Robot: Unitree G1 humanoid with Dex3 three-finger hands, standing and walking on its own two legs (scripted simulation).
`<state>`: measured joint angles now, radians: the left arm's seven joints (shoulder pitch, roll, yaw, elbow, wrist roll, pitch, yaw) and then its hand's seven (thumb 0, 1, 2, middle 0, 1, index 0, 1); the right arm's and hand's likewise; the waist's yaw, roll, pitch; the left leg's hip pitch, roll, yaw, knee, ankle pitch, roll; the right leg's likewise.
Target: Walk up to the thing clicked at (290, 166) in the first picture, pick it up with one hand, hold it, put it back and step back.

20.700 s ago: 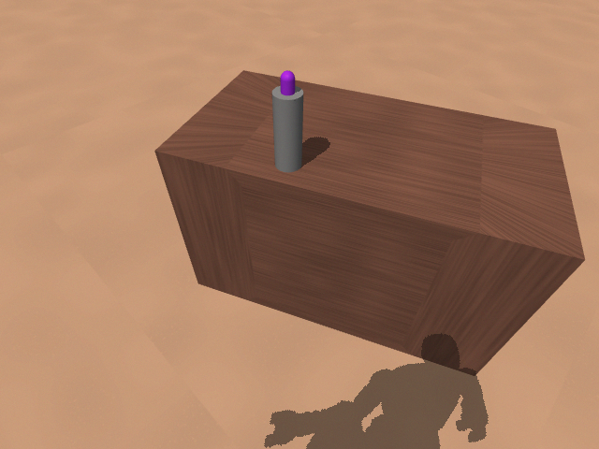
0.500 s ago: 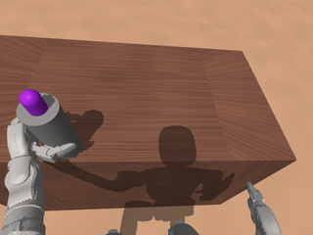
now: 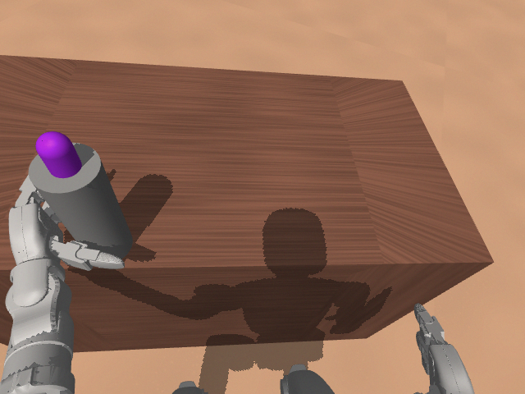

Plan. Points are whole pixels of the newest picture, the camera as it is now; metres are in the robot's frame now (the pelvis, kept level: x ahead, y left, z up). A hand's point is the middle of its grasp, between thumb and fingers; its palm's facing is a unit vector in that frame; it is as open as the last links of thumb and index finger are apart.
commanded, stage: withdraw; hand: left
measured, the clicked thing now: (86, 203) +0.39 +0.22 +0.08
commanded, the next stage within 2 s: rise in 0.34 s
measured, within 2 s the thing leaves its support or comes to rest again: rests again in 0.06 s
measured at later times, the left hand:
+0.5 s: hand out of the picture +0.41 +0.33 +0.11, palm faces +0.30 -0.95 -0.05, open 17.5 cm
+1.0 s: hand out of the picture +0.30 +0.34 +0.11, palm faces +0.42 -0.82 -0.39, open 17.5 cm
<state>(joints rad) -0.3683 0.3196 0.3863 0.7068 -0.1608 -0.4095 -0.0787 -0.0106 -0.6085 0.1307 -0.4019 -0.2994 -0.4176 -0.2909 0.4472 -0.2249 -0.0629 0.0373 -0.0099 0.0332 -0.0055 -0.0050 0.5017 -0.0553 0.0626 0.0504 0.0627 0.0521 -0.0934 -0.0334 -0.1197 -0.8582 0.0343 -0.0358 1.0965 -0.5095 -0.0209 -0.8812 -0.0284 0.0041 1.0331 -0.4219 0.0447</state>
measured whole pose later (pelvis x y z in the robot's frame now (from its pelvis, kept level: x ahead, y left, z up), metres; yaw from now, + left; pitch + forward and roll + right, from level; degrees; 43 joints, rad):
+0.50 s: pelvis +0.01 +0.00 +0.02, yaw +0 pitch +14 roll -2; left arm -0.52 0.59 0.52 0.89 -0.19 -0.25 -0.27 -0.01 -0.58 0.03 -0.06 -0.08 -0.10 -0.05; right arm 0.37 -0.24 -0.03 0.25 0.03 0.00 -0.05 0.00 0.56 -0.04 0.06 0.05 0.06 0.05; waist -0.07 -0.01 -0.12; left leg -0.76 0.04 -0.04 0.99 -0.47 -0.02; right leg -0.78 -0.03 0.00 0.92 -0.38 0.04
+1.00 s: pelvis +0.03 +0.01 +0.05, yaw +1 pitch +7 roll -1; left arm 0.01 0.47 0.38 0.34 -0.05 0.00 0.01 -0.01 -0.53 0.01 -0.06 -0.02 -0.06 -0.02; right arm 0.38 -0.23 -0.04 0.34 0.06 -0.03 -0.02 0.00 0.52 -0.06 0.06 0.05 0.06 0.05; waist 0.02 0.03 -0.12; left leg -0.50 0.02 -0.03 0.80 -0.43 -0.01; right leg -0.52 -0.04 0.00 0.74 -0.35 0.05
